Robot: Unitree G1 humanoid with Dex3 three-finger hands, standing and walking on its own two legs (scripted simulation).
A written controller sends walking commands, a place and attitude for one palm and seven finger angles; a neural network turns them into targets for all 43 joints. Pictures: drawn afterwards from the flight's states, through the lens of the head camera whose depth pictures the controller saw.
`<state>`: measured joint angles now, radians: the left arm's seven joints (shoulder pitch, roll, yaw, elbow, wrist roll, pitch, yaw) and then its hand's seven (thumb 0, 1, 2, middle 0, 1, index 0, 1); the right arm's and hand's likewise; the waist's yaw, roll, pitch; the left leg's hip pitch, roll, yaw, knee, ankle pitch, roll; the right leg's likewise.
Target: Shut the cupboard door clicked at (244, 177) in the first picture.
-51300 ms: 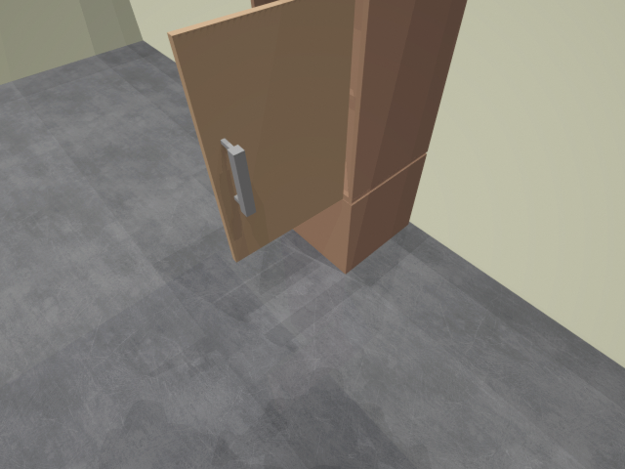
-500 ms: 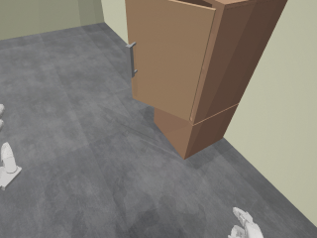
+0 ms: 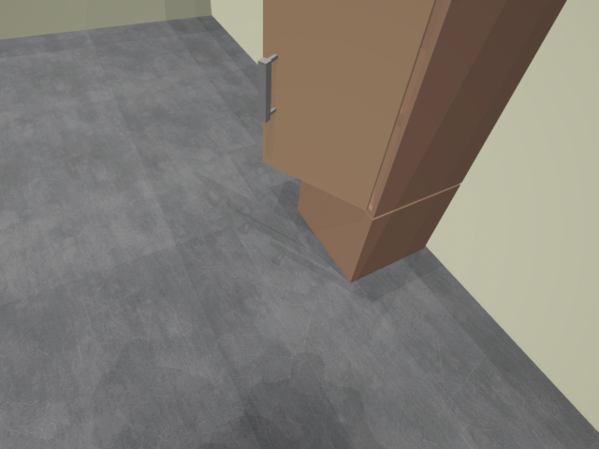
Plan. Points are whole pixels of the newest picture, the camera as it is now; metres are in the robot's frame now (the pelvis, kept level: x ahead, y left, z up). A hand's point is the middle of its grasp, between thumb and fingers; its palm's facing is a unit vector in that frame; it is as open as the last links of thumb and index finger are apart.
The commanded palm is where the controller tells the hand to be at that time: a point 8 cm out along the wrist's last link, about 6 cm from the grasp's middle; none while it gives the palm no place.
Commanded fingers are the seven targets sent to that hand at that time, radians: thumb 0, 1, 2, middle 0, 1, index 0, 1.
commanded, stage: let the arm hang, fingers relaxed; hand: left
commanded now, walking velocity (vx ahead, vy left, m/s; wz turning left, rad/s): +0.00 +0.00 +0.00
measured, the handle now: (269, 88) +0.98 +0.13 -0.05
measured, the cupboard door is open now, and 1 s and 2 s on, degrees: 30 30 30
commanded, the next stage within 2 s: look to check the result in 0.68 s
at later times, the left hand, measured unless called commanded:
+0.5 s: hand out of the picture +0.00 +0.16 -0.17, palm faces -0.01 -0.99 -0.16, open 7.4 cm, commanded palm none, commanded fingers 0.00 0.90 0.90 -0.20 -0.30 -0.20 -0.30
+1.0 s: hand out of the picture -0.01 +0.17 -0.17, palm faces -0.01 -0.98 -0.19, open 7.4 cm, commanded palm none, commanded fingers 0.00 0.90 0.90 -0.20 -0.30 -0.20 -0.30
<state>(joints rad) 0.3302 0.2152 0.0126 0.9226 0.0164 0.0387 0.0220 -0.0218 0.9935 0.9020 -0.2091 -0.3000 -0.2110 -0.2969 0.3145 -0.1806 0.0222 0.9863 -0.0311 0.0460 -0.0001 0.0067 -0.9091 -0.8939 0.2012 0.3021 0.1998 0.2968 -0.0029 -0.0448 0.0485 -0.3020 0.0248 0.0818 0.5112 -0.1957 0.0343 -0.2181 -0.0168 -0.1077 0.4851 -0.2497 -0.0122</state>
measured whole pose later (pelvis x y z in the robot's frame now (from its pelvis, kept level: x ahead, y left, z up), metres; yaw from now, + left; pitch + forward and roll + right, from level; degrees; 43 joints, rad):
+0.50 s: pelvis +0.00 +0.01 +0.01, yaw -2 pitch -2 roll +0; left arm 0.33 0.12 0.00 1.12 0.02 0.00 0.03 0.00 0.91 0.90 -0.20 -0.30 -0.20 -0.30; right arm 0.31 -0.12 0.00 1.12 -0.02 0.01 -0.02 0.00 -0.91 -0.89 0.20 0.30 0.20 0.30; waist -0.01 0.00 0.00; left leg -0.22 0.01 0.13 0.42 -0.17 0.04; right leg -0.18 -0.02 -0.06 0.44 -0.23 0.00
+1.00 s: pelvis +0.02 +0.00 +0.01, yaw -2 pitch -2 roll +0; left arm 0.33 0.13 0.01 1.14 0.02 0.00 0.04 0.00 0.91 0.90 -0.20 -0.30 -0.20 -0.30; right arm 0.32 -0.13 0.00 1.13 -0.02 0.01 -0.03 0.00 -0.91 -0.89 0.20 0.30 0.20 0.30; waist -0.01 0.01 0.04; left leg -0.20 0.01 0.13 0.41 -0.18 0.04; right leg -0.15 -0.02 -0.06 0.41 -0.23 0.00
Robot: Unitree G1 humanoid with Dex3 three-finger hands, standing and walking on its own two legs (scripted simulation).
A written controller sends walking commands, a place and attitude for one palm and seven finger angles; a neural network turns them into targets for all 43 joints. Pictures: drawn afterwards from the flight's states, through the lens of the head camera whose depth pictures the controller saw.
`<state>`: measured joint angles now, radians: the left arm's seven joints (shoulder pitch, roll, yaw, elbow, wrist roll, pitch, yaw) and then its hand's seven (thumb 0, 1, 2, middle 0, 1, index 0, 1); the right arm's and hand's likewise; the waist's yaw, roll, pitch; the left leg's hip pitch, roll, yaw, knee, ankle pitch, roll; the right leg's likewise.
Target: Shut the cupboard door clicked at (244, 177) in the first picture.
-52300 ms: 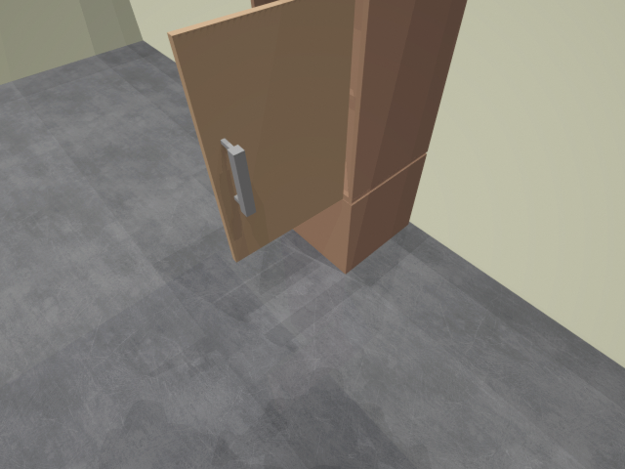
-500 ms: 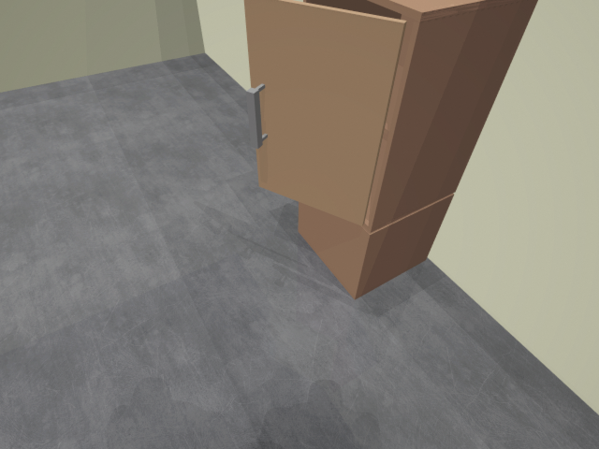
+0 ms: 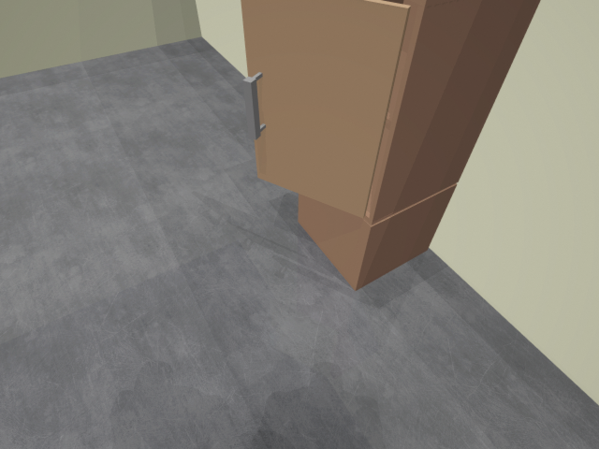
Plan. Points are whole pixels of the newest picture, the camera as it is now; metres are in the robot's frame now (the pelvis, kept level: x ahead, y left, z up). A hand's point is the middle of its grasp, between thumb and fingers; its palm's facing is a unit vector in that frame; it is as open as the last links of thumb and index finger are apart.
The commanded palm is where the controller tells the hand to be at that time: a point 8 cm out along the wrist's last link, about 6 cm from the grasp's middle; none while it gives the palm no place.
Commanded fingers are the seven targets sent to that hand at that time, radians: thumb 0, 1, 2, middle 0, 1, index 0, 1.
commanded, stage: look to check the result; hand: left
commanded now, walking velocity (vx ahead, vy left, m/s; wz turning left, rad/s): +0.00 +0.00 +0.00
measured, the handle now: (256, 106) +0.96 +0.17 -0.05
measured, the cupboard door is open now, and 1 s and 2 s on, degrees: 30 30 30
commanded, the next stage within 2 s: walk to a spot facing it in 0.22 s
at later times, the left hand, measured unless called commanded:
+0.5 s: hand out of the picture +0.01 +0.17 -0.18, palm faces +0.06 -0.98 -0.20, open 7.4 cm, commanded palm none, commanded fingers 0.00 0.90 0.90 -0.20 -0.30 -0.20 -0.30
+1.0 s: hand out of the picture +0.05 +0.25 -0.17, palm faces +0.34 -0.91 -0.25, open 7.4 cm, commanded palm none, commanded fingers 0.00 0.90 0.90 -0.20 -0.30 -0.20 -0.30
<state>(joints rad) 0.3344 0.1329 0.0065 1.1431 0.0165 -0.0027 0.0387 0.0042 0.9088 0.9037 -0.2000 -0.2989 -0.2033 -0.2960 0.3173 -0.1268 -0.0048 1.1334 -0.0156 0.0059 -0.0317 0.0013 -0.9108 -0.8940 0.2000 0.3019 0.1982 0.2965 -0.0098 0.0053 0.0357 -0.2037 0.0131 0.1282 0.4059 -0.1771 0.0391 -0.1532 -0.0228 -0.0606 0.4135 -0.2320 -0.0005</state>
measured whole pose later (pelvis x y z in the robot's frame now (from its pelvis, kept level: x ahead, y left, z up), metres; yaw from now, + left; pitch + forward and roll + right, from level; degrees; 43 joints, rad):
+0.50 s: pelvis +0.01 +0.00 +0.00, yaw +2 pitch -1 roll +0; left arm 0.27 0.15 0.02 1.10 0.02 0.01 0.04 0.00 0.91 0.90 -0.20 -0.30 -0.20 -0.30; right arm 0.27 -0.15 -0.01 1.11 -0.02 0.02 -0.02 0.00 -0.91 -0.89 0.20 0.30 0.20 0.30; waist -0.02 0.00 0.05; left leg -0.23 0.00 0.09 0.46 -0.21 0.03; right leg -0.16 -0.03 -0.10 0.46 -0.28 0.00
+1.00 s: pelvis +0.01 +0.01 +0.00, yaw +20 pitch +3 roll -2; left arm 0.11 0.25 0.08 0.90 0.03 0.04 0.02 0.01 0.91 0.90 -0.20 -0.30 -0.20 -0.30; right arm 0.23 -0.20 -0.05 0.96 -0.03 0.02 -0.02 0.00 -0.91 -0.89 0.20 0.30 0.20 0.30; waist -0.03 0.00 0.08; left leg -0.32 -0.05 -0.05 0.43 -0.16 0.07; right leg -0.48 -0.05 0.03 1.03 -0.35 0.07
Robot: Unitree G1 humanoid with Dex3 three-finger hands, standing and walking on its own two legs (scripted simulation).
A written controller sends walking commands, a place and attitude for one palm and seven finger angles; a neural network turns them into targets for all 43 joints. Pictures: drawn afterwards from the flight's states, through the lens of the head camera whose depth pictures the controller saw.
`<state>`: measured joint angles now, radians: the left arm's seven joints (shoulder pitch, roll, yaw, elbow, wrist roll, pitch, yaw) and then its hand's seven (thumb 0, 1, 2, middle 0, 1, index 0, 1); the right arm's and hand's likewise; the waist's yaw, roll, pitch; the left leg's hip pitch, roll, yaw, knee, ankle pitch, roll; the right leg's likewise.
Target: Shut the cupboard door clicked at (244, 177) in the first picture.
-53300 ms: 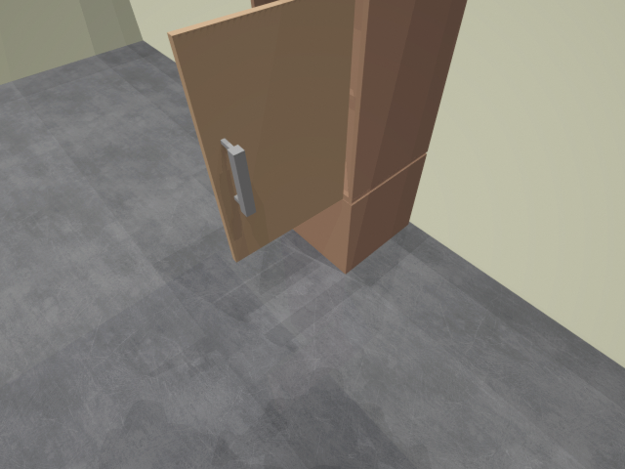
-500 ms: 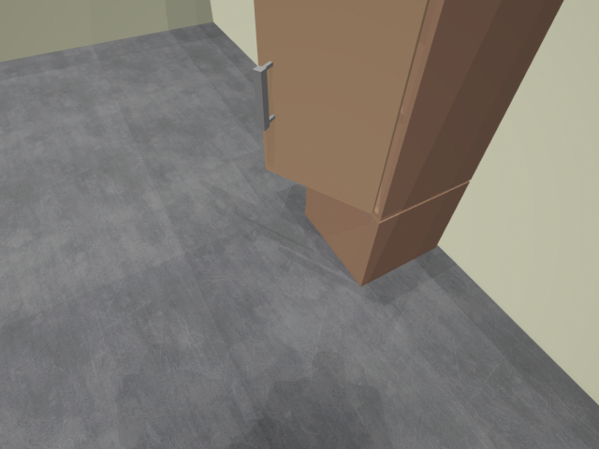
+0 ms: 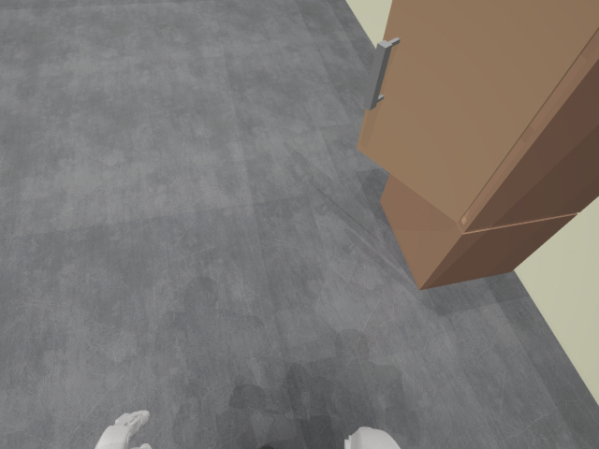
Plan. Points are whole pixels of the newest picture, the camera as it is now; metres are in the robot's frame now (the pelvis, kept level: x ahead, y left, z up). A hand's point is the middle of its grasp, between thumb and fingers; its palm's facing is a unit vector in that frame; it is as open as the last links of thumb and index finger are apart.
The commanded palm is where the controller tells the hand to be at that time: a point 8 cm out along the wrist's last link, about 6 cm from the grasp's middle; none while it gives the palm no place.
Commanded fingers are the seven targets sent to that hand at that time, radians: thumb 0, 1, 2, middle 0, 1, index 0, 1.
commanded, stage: walk to a spot facing it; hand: left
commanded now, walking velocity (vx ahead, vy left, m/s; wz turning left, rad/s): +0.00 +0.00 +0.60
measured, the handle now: (382, 74) +0.94 -0.18 -0.05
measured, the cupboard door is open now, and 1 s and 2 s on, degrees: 30 30 30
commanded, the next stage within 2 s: turn to face it in 1.58 s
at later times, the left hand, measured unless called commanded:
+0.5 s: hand out of the picture -0.02 +0.14 -0.16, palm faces +0.36 -0.89 -0.28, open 7.4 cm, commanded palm none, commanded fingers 0.00 0.90 0.90 -0.20 -0.30 -0.20 -0.30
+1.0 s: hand out of the picture +0.06 +0.24 -0.15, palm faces +0.54 -0.81 -0.23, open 7.4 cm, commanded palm none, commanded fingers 0.00 0.90 0.90 -0.20 -0.30 -0.20 -0.30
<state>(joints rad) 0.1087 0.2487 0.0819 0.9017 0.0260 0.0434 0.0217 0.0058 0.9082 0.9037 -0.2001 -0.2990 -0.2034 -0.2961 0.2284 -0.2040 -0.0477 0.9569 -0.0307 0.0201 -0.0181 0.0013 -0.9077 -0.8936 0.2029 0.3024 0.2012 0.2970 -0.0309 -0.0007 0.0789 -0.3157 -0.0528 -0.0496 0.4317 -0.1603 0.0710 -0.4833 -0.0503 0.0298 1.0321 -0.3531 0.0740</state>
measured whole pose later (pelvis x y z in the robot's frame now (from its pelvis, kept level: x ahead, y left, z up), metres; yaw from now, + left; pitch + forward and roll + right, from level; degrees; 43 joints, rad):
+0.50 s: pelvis +0.00 -0.06 -0.01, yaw +22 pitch +1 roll +2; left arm 0.24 0.19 0.04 0.88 0.03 0.01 0.03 0.01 0.90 0.90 -0.20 -0.30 -0.21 -0.30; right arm 0.16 -0.26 -0.08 0.93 -0.02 0.09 0.03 0.00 -0.91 -0.89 0.20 0.30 0.20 0.30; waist -0.01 0.01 0.13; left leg -0.44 0.02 0.02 0.94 -0.44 -0.06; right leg -0.19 -0.11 -0.16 0.53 -0.34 0.00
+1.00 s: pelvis +0.08 +0.00 +0.00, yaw +35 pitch +0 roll +0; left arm 0.15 0.25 0.07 0.87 0.02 0.02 -0.04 0.01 0.91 0.90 -0.20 -0.30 -0.20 -0.30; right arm 0.36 -0.20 -0.03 0.98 -0.03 -0.02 0.00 0.00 -0.91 -0.89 0.20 0.30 0.20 0.30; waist -0.03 -0.02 0.06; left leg -0.04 -0.03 -0.06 0.36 -0.32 0.03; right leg -0.57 -0.11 -0.02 0.81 -0.21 0.08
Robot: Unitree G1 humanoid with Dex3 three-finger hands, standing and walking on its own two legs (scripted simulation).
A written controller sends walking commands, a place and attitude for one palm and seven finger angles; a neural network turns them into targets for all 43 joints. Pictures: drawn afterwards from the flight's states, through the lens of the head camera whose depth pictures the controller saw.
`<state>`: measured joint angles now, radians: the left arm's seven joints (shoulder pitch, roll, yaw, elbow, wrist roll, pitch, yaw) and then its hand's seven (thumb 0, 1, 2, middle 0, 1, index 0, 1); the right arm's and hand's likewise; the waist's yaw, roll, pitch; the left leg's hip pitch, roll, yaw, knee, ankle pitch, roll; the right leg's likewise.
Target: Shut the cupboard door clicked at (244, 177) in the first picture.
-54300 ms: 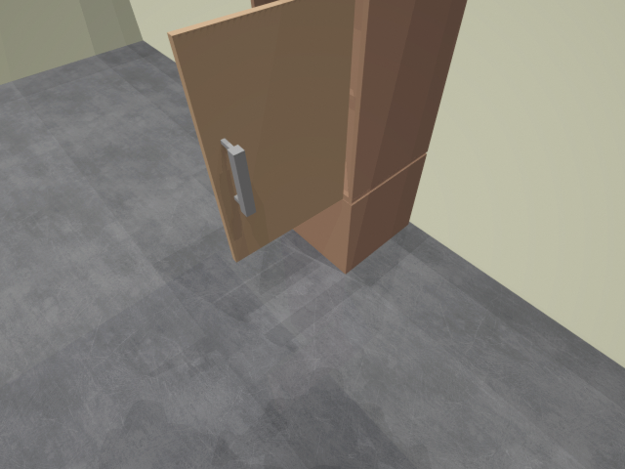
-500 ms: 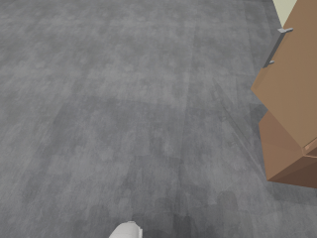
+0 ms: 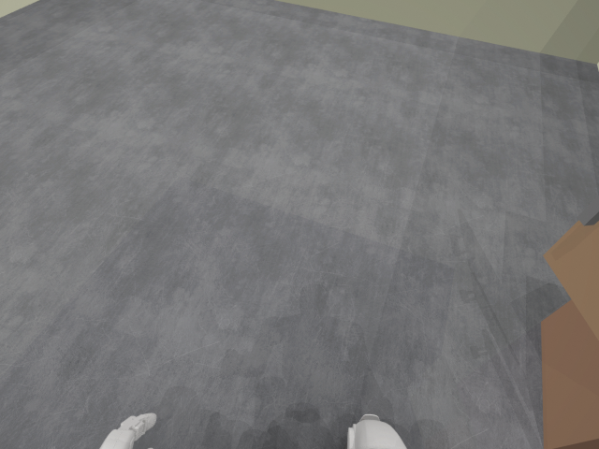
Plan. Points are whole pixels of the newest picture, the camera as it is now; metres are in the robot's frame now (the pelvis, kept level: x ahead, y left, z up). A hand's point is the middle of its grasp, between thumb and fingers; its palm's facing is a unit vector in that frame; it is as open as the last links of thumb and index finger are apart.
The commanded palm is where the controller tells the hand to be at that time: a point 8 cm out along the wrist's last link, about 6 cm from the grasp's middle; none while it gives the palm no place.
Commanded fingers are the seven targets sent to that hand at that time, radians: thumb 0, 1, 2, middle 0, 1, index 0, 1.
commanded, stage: walk to a spot facing it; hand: left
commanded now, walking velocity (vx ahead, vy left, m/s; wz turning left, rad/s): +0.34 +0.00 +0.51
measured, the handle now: out of the picture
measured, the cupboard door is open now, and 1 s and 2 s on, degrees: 30 30 30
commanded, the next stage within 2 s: turn to face it in 0.58 s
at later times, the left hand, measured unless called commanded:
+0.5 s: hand out of the picture +0.11 +0.16 -0.18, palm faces +0.38 -0.90 -0.21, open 7.3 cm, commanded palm none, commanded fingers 0.00 0.90 0.90 -0.20 -0.30 -0.20 -0.30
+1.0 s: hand (140, 338) +0.32 +0.29 -0.17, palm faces +0.43 -0.89 -0.16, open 7.4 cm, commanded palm none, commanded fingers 0.00 0.90 0.90 -0.20 -0.30 -0.20 -0.30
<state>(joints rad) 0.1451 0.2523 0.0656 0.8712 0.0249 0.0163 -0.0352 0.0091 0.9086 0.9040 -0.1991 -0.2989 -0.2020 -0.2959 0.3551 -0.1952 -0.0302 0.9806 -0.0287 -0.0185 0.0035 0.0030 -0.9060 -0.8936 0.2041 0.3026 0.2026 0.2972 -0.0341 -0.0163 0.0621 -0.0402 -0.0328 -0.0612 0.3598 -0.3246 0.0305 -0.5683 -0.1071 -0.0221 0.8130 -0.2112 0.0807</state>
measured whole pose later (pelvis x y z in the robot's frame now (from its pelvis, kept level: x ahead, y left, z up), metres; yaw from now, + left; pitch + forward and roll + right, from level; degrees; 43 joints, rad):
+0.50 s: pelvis +0.19 -0.01 -0.01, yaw +21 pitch +1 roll -2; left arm 0.35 0.19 0.05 0.98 0.03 -0.06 0.01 0.00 0.93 0.90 -0.20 -0.30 -0.21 -0.30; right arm 0.10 -0.24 -0.06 0.92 -0.03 0.02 0.05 0.00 -0.92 -0.89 0.19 0.30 0.19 0.30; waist 0.01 0.00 0.11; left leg -0.58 0.09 0.10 0.82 -0.24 0.01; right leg -0.03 -0.10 -0.37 0.40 -0.36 0.04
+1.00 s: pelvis +0.32 +0.10 +0.00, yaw +23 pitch -1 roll -2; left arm 0.20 0.19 0.05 0.94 0.02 0.05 0.01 0.00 0.91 0.90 -0.20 -0.30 -0.20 -0.30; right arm 0.26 -0.16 -0.01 1.00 -0.02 -0.02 -0.03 0.00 -0.93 -0.89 0.20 0.30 0.20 0.30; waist 0.01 -0.03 0.04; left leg -0.13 -0.04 0.14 0.41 -0.27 0.11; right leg -0.50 -0.05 0.01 0.94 -0.24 0.05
